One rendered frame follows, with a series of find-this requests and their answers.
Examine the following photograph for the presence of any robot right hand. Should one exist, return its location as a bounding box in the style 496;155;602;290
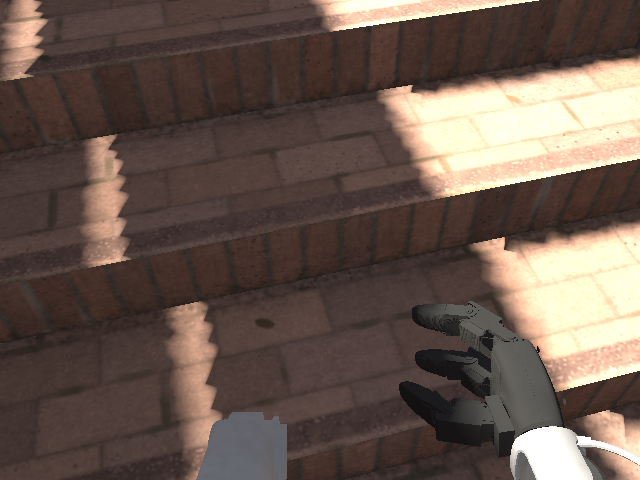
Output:
399;301;566;458

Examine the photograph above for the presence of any right robot forearm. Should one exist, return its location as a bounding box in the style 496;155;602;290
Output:
510;426;607;480

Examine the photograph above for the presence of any robot left shin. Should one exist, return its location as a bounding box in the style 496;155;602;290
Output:
208;420;222;443

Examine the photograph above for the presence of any left robot thigh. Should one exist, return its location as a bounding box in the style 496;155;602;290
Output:
196;412;287;480

